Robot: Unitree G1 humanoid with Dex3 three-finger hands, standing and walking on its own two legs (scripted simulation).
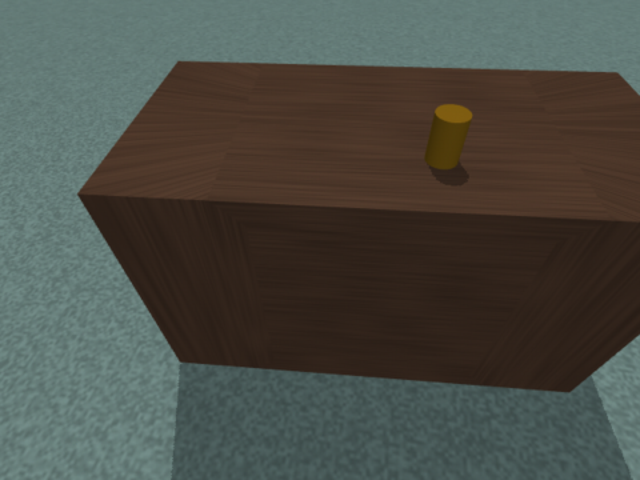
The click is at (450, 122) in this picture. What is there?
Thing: squat round
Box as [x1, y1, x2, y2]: [425, 104, 471, 169]
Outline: 459,105 441,105 437,107 435,110 425,153 426,162 434,167 443,169 451,168 455,166 457,163 471,118 470,111
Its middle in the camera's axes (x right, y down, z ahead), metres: +0.26 -0.21 +0.80
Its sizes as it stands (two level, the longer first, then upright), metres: 0.071 0.071 0.108
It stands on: a support 0.75 m high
